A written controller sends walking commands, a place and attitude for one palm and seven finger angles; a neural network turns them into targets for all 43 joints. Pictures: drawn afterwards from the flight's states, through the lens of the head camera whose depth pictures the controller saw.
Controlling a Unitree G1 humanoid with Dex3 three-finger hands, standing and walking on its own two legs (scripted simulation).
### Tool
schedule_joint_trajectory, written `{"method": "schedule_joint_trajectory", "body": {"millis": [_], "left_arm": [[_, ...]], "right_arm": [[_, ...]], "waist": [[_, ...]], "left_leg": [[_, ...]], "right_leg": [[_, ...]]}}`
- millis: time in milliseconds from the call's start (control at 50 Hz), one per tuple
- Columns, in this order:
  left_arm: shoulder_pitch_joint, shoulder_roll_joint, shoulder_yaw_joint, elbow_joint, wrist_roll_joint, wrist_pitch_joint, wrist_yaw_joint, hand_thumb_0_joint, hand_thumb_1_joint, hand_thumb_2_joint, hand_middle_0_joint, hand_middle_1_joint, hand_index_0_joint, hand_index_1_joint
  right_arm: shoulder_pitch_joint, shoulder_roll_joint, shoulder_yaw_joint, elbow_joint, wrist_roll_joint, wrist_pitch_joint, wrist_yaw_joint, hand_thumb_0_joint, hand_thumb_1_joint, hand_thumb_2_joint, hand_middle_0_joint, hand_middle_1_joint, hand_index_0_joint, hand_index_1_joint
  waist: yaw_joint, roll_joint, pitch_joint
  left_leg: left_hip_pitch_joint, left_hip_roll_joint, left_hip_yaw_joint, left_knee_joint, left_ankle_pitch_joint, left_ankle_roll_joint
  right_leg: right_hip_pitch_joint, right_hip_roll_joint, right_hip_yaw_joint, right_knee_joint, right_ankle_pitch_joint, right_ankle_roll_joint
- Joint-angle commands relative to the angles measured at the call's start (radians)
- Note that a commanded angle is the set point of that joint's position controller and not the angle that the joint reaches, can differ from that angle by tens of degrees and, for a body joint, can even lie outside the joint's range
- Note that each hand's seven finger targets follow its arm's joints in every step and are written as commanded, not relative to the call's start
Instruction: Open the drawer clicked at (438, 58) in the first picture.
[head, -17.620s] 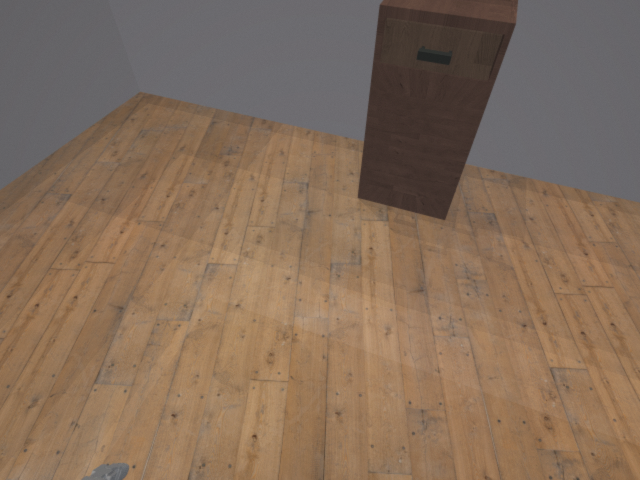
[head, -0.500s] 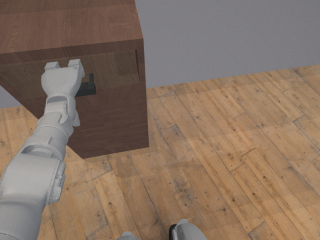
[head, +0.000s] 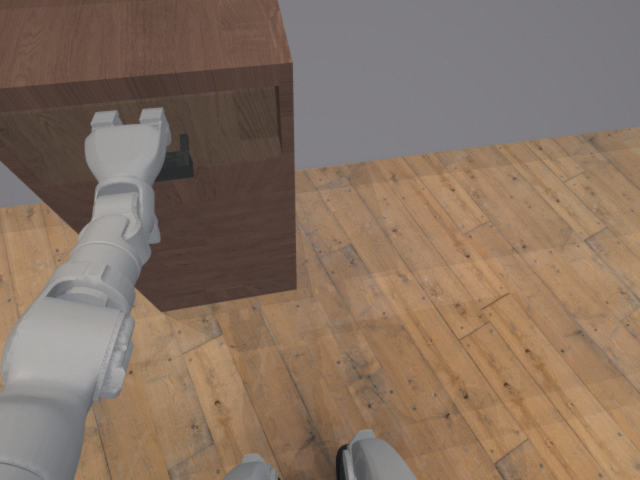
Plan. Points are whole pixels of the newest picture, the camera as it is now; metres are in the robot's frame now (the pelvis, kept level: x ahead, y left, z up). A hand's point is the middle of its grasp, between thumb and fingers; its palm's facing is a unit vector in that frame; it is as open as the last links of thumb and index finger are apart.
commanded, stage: lower the fingers behind the handle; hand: left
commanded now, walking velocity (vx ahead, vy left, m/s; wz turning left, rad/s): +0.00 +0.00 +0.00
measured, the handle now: (152, 156) +0.56 +0.20 +0.00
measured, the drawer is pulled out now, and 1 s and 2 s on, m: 0.00 0.00 0.00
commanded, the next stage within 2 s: lift the fingers back up to retry in 0.60 s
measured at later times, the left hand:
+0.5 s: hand (144, 181) +0.51 +0.20 +0.01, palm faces -0.03 +0.03 -1.00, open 13.8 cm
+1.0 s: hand (142, 180) +0.51 +0.20 +0.02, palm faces -0.05 -0.02 -1.00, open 13.8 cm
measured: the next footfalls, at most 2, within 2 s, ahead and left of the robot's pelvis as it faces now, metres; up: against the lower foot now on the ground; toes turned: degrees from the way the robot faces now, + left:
none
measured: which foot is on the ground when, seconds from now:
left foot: down 0.00-1.00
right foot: down 0.00-1.00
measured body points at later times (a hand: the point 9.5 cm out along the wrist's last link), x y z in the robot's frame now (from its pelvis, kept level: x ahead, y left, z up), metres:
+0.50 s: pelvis -0.02 +0.00 -0.02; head +0.12 +0.00 +0.41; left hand +0.51 +0.20 +0.06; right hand -0.03 -0.27 -0.14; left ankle -0.03 +0.09 -0.68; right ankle +0.02 -0.12 -0.68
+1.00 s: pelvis -0.01 +0.00 +0.00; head +0.12 -0.01 +0.43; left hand +0.50 +0.20 +0.07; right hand -0.01 -0.27 -0.12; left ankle -0.03 +0.09 -0.68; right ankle +0.02 -0.12 -0.68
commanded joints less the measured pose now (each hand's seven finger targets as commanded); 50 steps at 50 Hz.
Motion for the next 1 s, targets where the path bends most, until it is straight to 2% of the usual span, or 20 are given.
{"method": "schedule_joint_trajectory", "body": {"millis": [0, 60, 160, 240, 280, 320, 420, 480, 500, 580, 600, 640, 680, 720, 760, 800, 860, 920, 960, 980], "left_arm": [[-0.346, 0.157, 0.018, -0.079, -0.015, 0.017, -0.008, 0.0, -0.5, 0.3, -0.3, -1.2, -0.3, -1.2], [-0.337, 0.169, 0.028, -0.069, -0.029, 0.023, -0.016, 0.0, -0.5, 0.3, -0.3, -1.2, -0.3, -1.2], [-0.343, 0.178, 0.016, -0.034, -0.023, 0.034, -0.033, 0.0, -0.5, 0.3, -0.3, -1.2, -0.3, -1.2], [-0.344, 0.167, 0.005, -0.057, -0.025, 0.032, -0.041, 0.0, -0.5, 0.3, -0.3, -1.2, -0.3, -1.2], [-0.381, 0.172, -0.001, -0.066, -0.023, 0.031, -0.042, 0.0, -0.5, 0.3, -0.3, -1.2, -0.3, -1.2], [-0.359, 0.164, 0.001, -0.066, -0.03, 0.031, -0.046, 0.0, -0.5, 0.3, -0.3, -1.2, -0.3, -1.2], [-0.37, 0.219, 0.026, -0.063, -0.033, 0.023, -0.056, 0.0, -0.5, 0.3, -0.3, -1.2, -0.3, -1.2], [-0.377, 0.197, 0.006, -0.08, -0.027, 0.012, -0.06, 0.0, -0.5, 0.3, -0.3, -1.2, -0.3, -1.2], [-0.367, 0.207, 0.022, -0.094, -0.032, 0.008, -0.059, 0.0, -0.5, 0.3, -0.3, -1.2, -0.3, -1.2], [-0.345, 0.218, 0.031, -0.091, -0.033, -0.001, -0.057, 0.0, -0.5, 0.3, -0.3, -1.2, -0.3, -1.2], [-0.331, 0.229, 0.041, -0.098, -0.031, -0.001, -0.056, 0.0, -0.5, 0.3, -0.3, -1.2, -0.3, -1.2], [-0.338, 0.216, 0.03, -0.105, -0.032, -0.002, -0.05, 0.0, -0.5, 0.3, -0.3, -1.2, -0.3, -1.2], [-0.333, 0.217, 0.032, -0.096, -0.028, -0.003, -0.043, 0.0, -0.5, 0.3, -0.3, -1.2, -0.3, -1.2], [-0.366, 0.253, 0.058, -0.154, -0.028, -0.006, -0.035, 0.0, -0.5, 0.3, -0.3, -1.2, -0.3, -1.2], [-0.427, 0.247, 0.051, -0.193, -0.032, -0.006, -0.028, 0.0, -0.5, 0.3, -0.3, -1.2, -0.3, -1.2], [-0.421, 0.252, 0.049, -0.181, -0.033, 0.003, -0.025, 0.0, -0.5, 0.3, -0.3, -1.2, -0.3, -1.2], [-0.455, 0.297, 0.087, -0.249, -0.037, -0.01, -0.019, 0.0, -0.5, 0.3, -0.3, -1.2, -0.3, -1.2], [-0.425, 0.235, 0.054, -0.26, -0.029, -0.019, -0.017, 0.0, -0.5, 0.3, -0.3, -1.2, -0.3, -1.2], [-0.446, 0.27, 0.085, -0.281, -0.035, -0.027, -0.013, 0.0, -0.5, 0.3, -0.3, -1.2, -0.3, -1.2], [-0.43, 0.249, 0.066, -0.282, -0.029, -0.029, -0.011, 0.0, -0.5, 0.3, -0.3, -1.2, -0.3, -1.2]], "right_arm": [[0.183, -0.173, -0.059, -0.031, -0.004, -0.014, -0.016, 0.0, -0.9, -0.9, 0.2, 0.3, 0.2, 0.3], [0.179, -0.175, -0.056, -0.034, -0.006, -0.016, -0.018, 0.0, -0.9, -0.9, 0.2, 0.3, 0.2, 0.3], [0.182, -0.18, -0.049, -0.036, 0.0, -0.014, -0.023, 0.0, -0.9, -0.9, 0.2, 0.3, 0.2, 0.3], [0.187, -0.176, -0.049, -0.044, 0.002, -0.02, -0.024, 0.0, -0.9, -0.9, 0.2, 0.3, 0.2, 0.3], [0.19, -0.176, -0.047, -0.041, 0.001, -0.02, -0.027, 0.0, -0.9, -0.9, 0.2, 0.3, 0.2, 0.3], [0.187, -0.174, -0.048, -0.042, 0.002, -0.024, -0.027, 0.0, -0.9, -0.9, 0.2, 0.3, 0.2, 0.3], [0.192, -0.178, -0.04, -0.04, 0.005, -0.03, -0.034, 0.0, -0.9, -0.9, 0.2, 0.3, 0.2, 0.3], [0.196, -0.174, -0.041, -0.044, 0.006, -0.033, -0.034, 0.0, -0.9, -0.9, 0.2, 0.3, 0.2, 0.3], [0.197, -0.175, -0.044, -0.043, 0.006, -0.034, -0.031, 0.0, -0.9, -0.9, 0.2, 0.3, 0.2, 0.3], [0.198, -0.174, -0.043, -0.041, 0.005, -0.035, -0.033, 0.0, -0.9, -0.9, 0.2, 0.3, 0.2, 0.3], [0.196, -0.175, -0.044, -0.044, 0.008, -0.034, -0.032, 0.0, -0.9, -0.9, 0.2, 0.3, 0.2, 0.3], [0.193, -0.172, -0.043, -0.045, 0.007, -0.036, -0.032, 0.0, -0.9, -0.9, 0.2, 0.3, 0.2, 0.3], [0.193, -0.173, -0.044, -0.04, 0.006, -0.035, -0.033, 0.0, -0.9, -0.9, 0.2, 0.3, 0.2, 0.3], [0.187, -0.174, -0.047, -0.044, 0.006, -0.033, -0.033, 0.0, -0.9, -0.9, 0.2, 0.3, 0.2, 0.3], [0.192, -0.171, -0.051, -0.042, 0.006, -0.033, -0.034, 0.0, -0.9, -0.9, 0.2, 0.3, 0.2, 0.3], [0.187, -0.169, -0.048, -0.04, 0.01, -0.031, -0.035, 0.0, -0.9, -0.9, 0.2, 0.3, 0.2, 0.3], [0.192, -0.173, -0.052, -0.04, 0.004, -0.027, -0.035, 0.0, -0.9, -0.9, 0.2, 0.3, 0.2, 0.3], [0.189, -0.163, -0.057, -0.041, 0.005, -0.025, -0.031, 0.0, -0.9, -0.9, 0.2, 0.3, 0.2, 0.3], [0.189, -0.168, -0.06, -0.035, 0.004, -0.02, -0.031, 0.0, -0.9, -0.9, 0.2, 0.3, 0.2, 0.3], [0.188, -0.164, -0.06, -0.038, 0.005, -0.018, -0.032, 0.0, -0.9, -0.9, 0.2, 0.3, 0.2, 0.3]], "waist": [[-0.043, -0.003, -0.367], [-0.043, -0.019, -0.378], [-0.057, -0.04, -0.34], [-0.053, -0.013, -0.371], [-0.066, -0.009, -0.364], [-0.058, -0.009, -0.372], [-0.054, -0.024, -0.366], [-0.06, -0.019, -0.38], [-0.047, 0.012, -0.388], [-0.047, -0.024, -0.382], [-0.037, -0.021, -0.397], [-0.039, -0.005, -0.384], [-0.044, -0.02, -0.374], [-0.028, 0.017, -0.422], [-0.043, 0.017, -0.451], [-0.04, 0.029, -0.428], [-0.023, 0.051, -0.507], [-0.016, 0.072, -0.473], [-0.018, 0.044, -0.477], [-0.015, 0.05, -0.467]], "left_leg": [[0.205, 0.0, -0.04, -0.07, 0.383, -0.005], [0.169, -0.005, -0.032, -0.058, 0.366, 0.0], [0.11, -0.005, -0.036, -0.045, 0.302, 0.002], [0.116, -0.004, -0.036, -0.036, 0.288, 0.001], [0.115, -0.001, -0.042, -0.035, 0.279, 0.003], [0.116, -0.001, -0.04, -0.034, 0.265, 0.004], [0.065, -0.005, -0.034, -0.034, 0.225, 0.009], [0.082, -0.004, -0.038, -0.034, 0.237, 0.008], [0.093, -0.003, -0.036, -0.034, 0.245, 0.006], [0.07, -0.006, -0.028, -0.029, 0.246, 0.01], [0.071, -0.006, -0.03, -0.031, 0.238, 0.008], [0.071, -0.007, -0.026, -0.034, 0.229, 0.008], [0.082, -0.006, -0.03, -0.036, 0.245, 0.008], [0.124, -0.006, -0.03, -0.046, 0.267, 0.005], [0.164, -0.004, -0.035, -0.054, 0.291, 0.006], [0.173, -0.006, -0.032, -0.07, 0.285, 0.005], [0.251, -0.006, -0.037, -0.084, 0.373, 0.003], [0.316, -0.001, -0.04, -0.105, 0.424, -0.004], [0.327, -0.001, -0.042, -0.115, 0.449, -0.003], [0.334, -0.004, -0.04, -0.123, 0.462, -0.003]], "right_leg": [[0.219, 0.024, -0.008, -0.054, 0.258, -0.019], [0.238, 0.022, 0.0, -0.048, 0.27, -0.017], [0.201, 0.021, -0.003, -0.033, 0.222, -0.017], [0.19, 0.02, -0.002, -0.026, 0.202, -0.015], [0.174, 0.02, -0.004, -0.023, 0.191, -0.015], [0.178, 0.02, -0.003, -0.028, 0.179, -0.015], [0.203, 0.017, 0.005, -0.028, 0.163, -0.012], [0.198, 0.018, 0.004, -0.027, 0.171, -0.012], [0.197, 0.019, 0.006, -0.026, 0.175, -0.015], [0.225, 0.018, 0.012, -0.03, 0.193, -0.01], [0.228, 0.019, 0.012, -0.028, 0.185, -0.012], [0.222, 0.019, 0.014, -0.034, 0.176, -0.012], [0.219, 0.019, 0.01, -0.035, 0.186, -0.012], [0.242, 0.019, 0.013, -0.042, 0.197, -0.013], [0.257, 0.02, 0.013, -0.055, 0.213, -0.012], [0.27, 0.02, 0.014, -0.073, 0.21, -0.01], [0.324, 0.023, 0.015, -0.081, 0.28, -0.014], [0.314, 0.027, 0.002, -0.105, 0.289, -0.016], [0.349, 0.027, 0.006, -0.115, 0.321, -0.017], [0.356, 0.027, 0.006, -0.122, 0.331, -0.016]]}}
